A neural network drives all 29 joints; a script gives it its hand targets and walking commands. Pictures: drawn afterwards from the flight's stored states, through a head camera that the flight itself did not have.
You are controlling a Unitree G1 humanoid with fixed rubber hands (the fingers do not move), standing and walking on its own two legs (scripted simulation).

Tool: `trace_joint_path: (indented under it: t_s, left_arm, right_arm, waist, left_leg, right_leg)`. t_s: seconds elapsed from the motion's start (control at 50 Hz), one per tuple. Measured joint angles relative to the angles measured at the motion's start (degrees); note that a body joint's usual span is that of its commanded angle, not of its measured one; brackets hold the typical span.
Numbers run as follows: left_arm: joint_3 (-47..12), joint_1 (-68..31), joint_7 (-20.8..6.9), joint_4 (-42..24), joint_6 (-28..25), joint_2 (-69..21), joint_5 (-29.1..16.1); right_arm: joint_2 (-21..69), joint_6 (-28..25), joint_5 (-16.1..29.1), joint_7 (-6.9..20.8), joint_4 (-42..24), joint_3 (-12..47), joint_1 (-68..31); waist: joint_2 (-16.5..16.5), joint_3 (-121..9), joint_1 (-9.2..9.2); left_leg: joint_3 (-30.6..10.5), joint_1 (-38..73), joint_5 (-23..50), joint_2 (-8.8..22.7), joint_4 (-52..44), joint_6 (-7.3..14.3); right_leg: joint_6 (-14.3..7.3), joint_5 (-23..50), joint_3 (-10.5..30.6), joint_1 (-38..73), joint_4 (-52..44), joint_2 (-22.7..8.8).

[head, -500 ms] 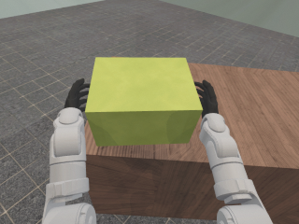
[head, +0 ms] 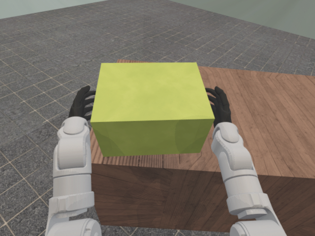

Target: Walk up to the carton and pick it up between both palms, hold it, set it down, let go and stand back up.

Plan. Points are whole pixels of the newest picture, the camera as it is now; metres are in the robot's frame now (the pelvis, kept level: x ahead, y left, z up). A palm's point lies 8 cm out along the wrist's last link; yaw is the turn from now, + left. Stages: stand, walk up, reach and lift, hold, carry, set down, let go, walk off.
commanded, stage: hold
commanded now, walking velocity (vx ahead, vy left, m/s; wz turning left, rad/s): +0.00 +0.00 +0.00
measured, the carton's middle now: (151, 108) +0.41 +0.01 +0.14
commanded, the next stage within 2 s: none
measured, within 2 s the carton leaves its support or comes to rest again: neither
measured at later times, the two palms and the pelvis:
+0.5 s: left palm (77, 119) +0.35 +0.19 +0.15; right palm (217, 118) +0.36 -0.15 +0.16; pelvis +0.01 +0.00 +0.00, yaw +1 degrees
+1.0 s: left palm (79, 117) +0.35 +0.18 +0.16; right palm (220, 117) +0.36 -0.16 +0.16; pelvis +0.00 +0.00 +0.00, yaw +1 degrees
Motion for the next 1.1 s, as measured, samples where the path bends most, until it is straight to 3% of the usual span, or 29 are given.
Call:
trace_joint_path:
  t_s: [0.2, 0.3, 0.54, 0.66, 0.82, 1.1]
  left_arm:
    - [0.1, -2.0, 0.9, 2.2, -1.0, 0.1, -0.3]
    - [-0.2, -0.5, 0.4, 0.8, -1.0, 0.6, -0.5]
    - [-2.2, 2.4, 1.6, -2.8, 0.3, 0.2, -1.4]
    - [-1.0, 0.1, 1.1, -0.6, 1.0, -0.5, -0.1]
    - [-0.5, -0.7, 1.4, 0.0, 0.1, 0.0, -1.0]
    - [0.2, -1.9, 0.4, 2.4, -0.7, 0.7, -0.3]
  right_arm:
    - [0.8, -0.6, -1.3, 0.2, 1.8, -2.2, -1.7]
    - [0.4, 0.1, 0.5, -1.2, -0.1, -0.2, -0.8]
    - [-0.4, 0.5, 2.0, -0.4, -2.6, 0.6, 2.2]
    - [-0.5, 1.3, 0.6, 0.6, -0.2, -0.6, 0.5]
    - [-0.8, 1.3, 0.9, -0.3, -0.5, 0.1, -0.6]
    - [0.8, 0.6, -0.4, -0.3, 1.3, -1.3, -1.1]
  waist:
    - [-1.1, -0.6, 0.35]
    - [-1.3, -0.3, -0.42]
    - [-0.6, -0.9, -0.34]
    - [0.0, -0.6, 0.08]
    - [0.4, -0.5, 0.24]
    - [-1.5, -1.2, -0.19]
  left_leg:
    - [-0.4, -1.4, 0.6, -0.2, -0.7, -0.1]
    - [-0.8, -1.1, 0.0, -0.2, -0.1, -0.1]
    - [-0.6, -0.6, -0.9, -0.3, 0.6, 0.0]
    - [-0.1, 0.1, -0.2, -0.4, -0.3, 0.2]
    - [0.1, -1.4, 0.2, -0.1, -0.2, 0.2]
    - [-0.8, -1.0, 0.4, -0.1, -0.5, -0.2]
  right_leg:
    - [0.0, 0.1, -0.4, -1.5, 0.0, -0.2]
    - [0.1, -0.1, -0.8, -0.6, -0.4, -0.1]
    - [0.4, -0.5, -0.6, 0.2, -0.5, -0.3]
    - [0.4, -0.3, -0.1, 0.1, -0.3, -0.4]
    - [0.2, 0.2, 0.1, -1.4, -0.1, -0.1]
    - [-0.1, 0.0, -0.7, -0.9, -0.1, 0.0]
